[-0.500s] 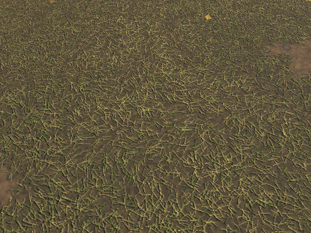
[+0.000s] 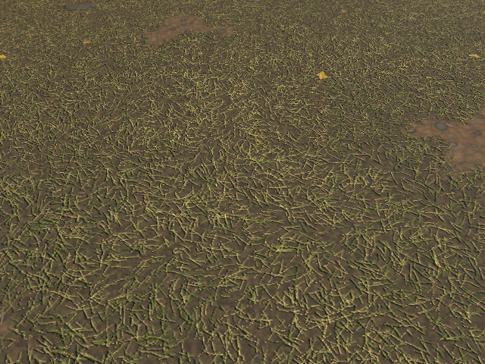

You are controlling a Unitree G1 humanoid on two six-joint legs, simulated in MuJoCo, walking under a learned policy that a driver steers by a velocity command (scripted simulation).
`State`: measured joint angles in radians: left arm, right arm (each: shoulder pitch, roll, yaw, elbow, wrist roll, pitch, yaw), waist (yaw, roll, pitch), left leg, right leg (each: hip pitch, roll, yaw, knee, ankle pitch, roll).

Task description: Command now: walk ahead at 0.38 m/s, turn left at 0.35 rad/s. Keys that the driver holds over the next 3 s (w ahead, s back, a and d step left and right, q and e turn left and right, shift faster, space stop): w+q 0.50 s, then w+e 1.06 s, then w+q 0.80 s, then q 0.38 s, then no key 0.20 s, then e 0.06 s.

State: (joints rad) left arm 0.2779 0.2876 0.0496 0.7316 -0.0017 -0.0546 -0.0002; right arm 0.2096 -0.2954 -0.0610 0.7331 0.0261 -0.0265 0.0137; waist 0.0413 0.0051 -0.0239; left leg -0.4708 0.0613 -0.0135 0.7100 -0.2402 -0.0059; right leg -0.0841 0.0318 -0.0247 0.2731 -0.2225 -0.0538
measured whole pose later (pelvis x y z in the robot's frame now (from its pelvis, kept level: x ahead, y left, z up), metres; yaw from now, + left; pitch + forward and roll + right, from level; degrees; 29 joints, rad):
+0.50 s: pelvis +0.22 +0.10 +0.00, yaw +17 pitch +2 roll -1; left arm 0.05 0.30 0.04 0.67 0.01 -0.10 -0.03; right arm 0.39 -0.29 -0.04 0.72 0.02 -0.05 -0.02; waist -0.07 -0.04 0.04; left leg -0.05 -0.08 -0.13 0.31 -0.29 0.08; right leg -0.66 -0.04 0.08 0.60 0.05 0.06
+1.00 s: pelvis +0.51 +0.16 +0.00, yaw +11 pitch +1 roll -1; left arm 0.38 0.28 0.06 0.78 -0.03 -0.05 0.00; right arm 0.06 -0.28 -0.01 0.63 -0.01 -0.10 0.01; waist 0.10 0.03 0.04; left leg -0.59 0.05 -0.12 0.60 -0.03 -0.06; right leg -0.12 0.11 0.14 0.33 -0.23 -0.06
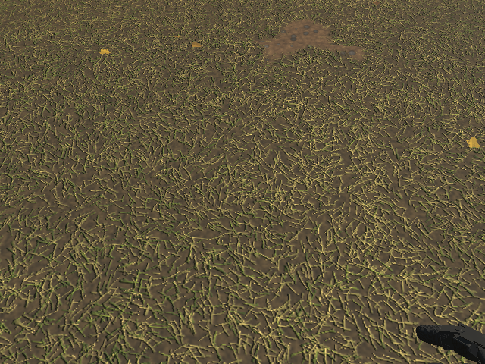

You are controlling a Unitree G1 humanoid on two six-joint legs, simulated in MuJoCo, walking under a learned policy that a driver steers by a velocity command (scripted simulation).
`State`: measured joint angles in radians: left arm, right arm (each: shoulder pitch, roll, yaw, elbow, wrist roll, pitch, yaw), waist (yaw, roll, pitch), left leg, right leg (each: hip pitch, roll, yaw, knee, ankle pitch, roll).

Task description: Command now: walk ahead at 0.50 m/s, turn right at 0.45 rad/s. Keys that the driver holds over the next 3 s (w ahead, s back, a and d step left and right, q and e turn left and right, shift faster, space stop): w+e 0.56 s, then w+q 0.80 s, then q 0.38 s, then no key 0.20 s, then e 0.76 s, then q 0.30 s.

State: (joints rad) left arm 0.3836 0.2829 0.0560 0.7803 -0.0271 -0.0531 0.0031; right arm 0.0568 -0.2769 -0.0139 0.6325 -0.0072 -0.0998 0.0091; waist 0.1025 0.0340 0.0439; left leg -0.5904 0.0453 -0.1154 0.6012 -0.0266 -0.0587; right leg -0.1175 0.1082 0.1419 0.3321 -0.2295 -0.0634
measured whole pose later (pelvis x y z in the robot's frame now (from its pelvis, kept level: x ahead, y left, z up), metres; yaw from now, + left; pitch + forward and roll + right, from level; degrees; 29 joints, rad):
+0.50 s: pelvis +0.25 +0.01 -0.01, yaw -19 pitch +1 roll +3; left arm 0.11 0.29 0.05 0.62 -0.02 -0.01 -0.04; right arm 0.34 -0.30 -0.07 0.81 0.01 -0.07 0.00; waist -0.10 -0.04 0.05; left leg 0.02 -0.01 0.18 0.27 -0.30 0.00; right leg -0.66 -0.09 0.03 0.74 -0.04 0.00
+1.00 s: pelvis +0.49 -0.13 -0.01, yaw -16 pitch +0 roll -2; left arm 0.33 0.26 0.06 0.80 0.02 -0.09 0.00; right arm 0.20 -0.28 -0.06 0.77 0.01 -0.04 0.02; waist 0.05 0.05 0.03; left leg -0.68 0.09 -0.07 0.81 0.10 0.00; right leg 0.01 0.07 -0.16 0.27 -0.28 -0.07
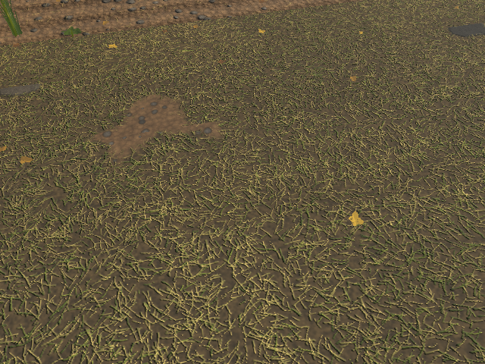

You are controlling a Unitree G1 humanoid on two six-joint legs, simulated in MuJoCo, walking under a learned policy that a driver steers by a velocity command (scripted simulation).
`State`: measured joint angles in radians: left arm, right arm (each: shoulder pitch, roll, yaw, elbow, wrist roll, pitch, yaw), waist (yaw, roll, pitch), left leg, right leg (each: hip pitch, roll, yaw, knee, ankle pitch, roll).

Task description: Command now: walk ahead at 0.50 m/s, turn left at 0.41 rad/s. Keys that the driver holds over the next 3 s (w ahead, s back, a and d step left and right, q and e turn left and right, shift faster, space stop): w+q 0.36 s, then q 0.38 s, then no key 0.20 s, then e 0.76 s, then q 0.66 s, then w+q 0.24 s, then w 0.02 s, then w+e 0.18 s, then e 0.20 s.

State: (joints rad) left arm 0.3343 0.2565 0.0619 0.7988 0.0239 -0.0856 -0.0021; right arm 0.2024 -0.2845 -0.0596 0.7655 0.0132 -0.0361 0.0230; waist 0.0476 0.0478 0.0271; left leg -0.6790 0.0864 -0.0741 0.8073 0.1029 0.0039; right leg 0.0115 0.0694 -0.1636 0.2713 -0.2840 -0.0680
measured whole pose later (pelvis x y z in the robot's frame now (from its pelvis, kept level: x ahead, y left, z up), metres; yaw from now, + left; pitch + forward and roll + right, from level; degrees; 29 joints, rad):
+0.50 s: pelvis +0.26 +0.03 -0.01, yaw +18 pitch +3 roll +0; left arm 0.04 0.30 0.06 0.67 0.03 -0.11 -0.04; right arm 0.39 -0.27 -0.06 0.71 0.02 -0.03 -0.06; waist -0.07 -0.03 0.01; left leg -0.20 -0.09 -0.18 0.60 -0.44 0.05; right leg -0.69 -0.05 0.15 0.69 0.19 0.01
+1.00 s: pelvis +0.44 -0.01 -0.15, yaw +31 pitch +1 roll +1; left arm 0.29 0.20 0.00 0.82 0.02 0.00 0.06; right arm 0.20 -0.25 -0.05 0.62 -0.01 0.06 -0.09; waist 0.03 0.06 0.02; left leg -0.77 -0.07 -0.17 1.48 -0.21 -0.11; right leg -0.32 0.02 -0.02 0.46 -0.17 -0.06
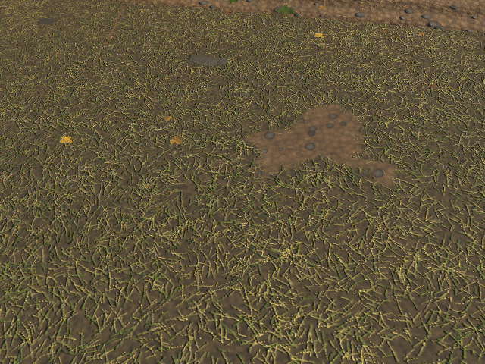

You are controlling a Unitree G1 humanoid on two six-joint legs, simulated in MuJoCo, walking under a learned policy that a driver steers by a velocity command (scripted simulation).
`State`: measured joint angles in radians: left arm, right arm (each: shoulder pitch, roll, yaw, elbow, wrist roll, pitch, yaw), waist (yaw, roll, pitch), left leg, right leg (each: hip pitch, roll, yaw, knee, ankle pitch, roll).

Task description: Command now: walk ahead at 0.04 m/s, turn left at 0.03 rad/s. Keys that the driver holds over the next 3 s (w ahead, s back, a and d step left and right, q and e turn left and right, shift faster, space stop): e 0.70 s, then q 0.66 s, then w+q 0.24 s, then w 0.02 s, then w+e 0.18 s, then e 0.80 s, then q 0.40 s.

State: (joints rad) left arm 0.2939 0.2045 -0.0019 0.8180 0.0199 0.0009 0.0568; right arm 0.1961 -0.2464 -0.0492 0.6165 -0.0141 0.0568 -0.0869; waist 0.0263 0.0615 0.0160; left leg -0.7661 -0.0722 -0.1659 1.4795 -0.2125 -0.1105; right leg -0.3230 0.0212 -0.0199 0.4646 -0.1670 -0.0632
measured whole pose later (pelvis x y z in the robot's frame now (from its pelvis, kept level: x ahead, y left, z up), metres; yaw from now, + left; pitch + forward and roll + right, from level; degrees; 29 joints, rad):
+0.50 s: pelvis +0.02 -0.02 -0.02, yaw -14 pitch +2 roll +0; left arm 0.19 0.29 0.08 0.64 -0.02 0.08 0.00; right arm 0.22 -0.29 -0.09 0.70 0.00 0.02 -0.05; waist -0.01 0.03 -0.01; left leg -0.31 0.13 0.07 0.64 -0.35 -0.07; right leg -0.40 0.02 -0.04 0.72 -0.31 0.02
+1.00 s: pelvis +0.06 -0.05 -0.01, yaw -20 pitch +1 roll -1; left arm 0.22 0.18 0.01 0.71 0.03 0.01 0.01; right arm 0.20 -0.24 -0.05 0.71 0.00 0.02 -0.01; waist -0.01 0.03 -0.01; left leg -0.36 0.05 -0.08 0.58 -0.24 -0.06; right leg -0.24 0.10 0.03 0.57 -0.35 -0.08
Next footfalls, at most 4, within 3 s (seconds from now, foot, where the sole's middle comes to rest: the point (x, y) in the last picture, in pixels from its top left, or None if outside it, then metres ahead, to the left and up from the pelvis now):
0.16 left None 0.08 0.14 -0.78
0.52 right None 0.04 -0.12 -0.78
0.96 left None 0.19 0.06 -0.78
1.58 right None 0.18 -0.16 -0.78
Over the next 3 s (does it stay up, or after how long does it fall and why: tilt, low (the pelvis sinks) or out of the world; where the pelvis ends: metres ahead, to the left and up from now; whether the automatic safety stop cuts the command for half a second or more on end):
stays up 0.36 -0.02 -0.01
